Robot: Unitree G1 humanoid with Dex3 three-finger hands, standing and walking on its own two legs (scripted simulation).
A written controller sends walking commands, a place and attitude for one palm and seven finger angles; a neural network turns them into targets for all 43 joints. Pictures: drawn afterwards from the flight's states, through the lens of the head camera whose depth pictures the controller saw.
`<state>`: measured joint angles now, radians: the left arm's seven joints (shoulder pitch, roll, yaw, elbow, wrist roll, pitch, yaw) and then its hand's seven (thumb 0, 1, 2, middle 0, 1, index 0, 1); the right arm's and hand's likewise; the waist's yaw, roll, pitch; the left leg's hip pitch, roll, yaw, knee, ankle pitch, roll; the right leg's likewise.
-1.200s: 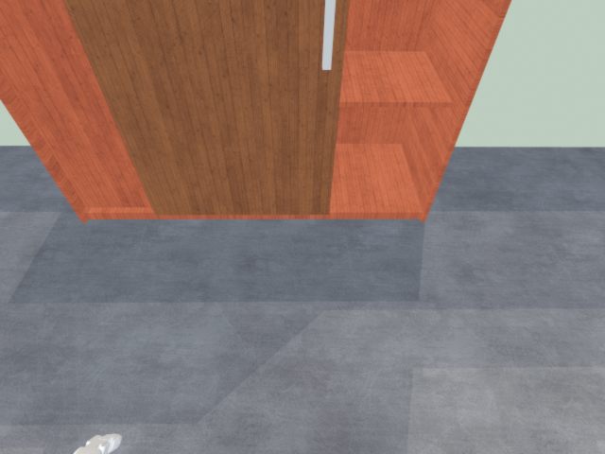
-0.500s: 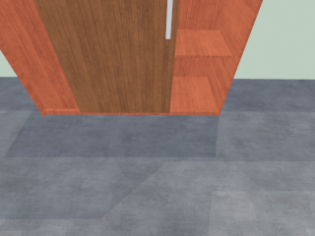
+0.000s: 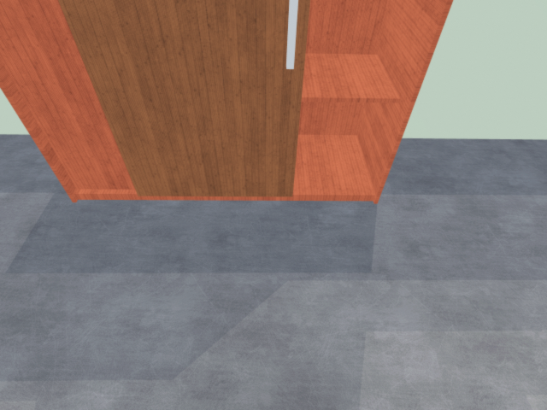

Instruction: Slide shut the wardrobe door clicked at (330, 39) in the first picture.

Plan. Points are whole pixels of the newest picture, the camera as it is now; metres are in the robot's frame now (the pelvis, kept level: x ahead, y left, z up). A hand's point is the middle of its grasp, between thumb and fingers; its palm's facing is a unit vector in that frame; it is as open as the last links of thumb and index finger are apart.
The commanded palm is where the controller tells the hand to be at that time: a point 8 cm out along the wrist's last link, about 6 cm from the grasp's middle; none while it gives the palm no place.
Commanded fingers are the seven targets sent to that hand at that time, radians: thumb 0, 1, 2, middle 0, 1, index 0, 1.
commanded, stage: look at it before walking up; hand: left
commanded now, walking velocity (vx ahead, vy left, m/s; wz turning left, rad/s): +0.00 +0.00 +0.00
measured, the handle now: (291, 23) +1.17 +0.01 +0.10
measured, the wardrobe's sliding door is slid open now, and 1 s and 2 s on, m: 0.43 0.43 0.43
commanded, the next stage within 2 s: walk to a spot facing it in 0.24 s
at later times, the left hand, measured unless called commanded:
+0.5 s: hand out of the picture +0.06 +0.24 -0.17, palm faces -0.04 -0.95 -0.31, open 7.4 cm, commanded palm none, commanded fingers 0.00 0.90 0.90 -0.20 -0.30 -0.20 -0.30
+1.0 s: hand out of the picture +0.13 +0.13 -0.16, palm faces -0.18 -0.97 -0.19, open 7.4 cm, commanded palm none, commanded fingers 0.00 0.90 0.90 -0.20 -0.30 -0.20 -0.30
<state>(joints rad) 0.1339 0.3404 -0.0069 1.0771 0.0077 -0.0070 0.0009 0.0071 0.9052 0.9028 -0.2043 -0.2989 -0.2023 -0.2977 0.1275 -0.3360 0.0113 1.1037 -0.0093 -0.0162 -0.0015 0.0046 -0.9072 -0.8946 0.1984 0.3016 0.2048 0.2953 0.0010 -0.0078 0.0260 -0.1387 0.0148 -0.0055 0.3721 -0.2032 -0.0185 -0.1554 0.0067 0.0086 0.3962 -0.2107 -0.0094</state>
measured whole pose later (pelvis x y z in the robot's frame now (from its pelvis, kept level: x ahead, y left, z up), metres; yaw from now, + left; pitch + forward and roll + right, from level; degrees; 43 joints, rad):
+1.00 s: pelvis +0.15 -0.05 +0.00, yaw -16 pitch +1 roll +1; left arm 0.44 0.13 0.03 1.07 0.02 -0.07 0.00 0.01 0.91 0.90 -0.20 -0.30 -0.20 -0.30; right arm 0.15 -0.19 -0.05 0.98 -0.02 -0.02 0.02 0.01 -0.91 -0.90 0.19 0.30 0.20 0.29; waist 0.03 0.01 0.03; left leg -0.64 0.13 0.05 0.99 -0.17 -0.05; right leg -0.05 0.06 0.04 0.33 -0.30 -0.07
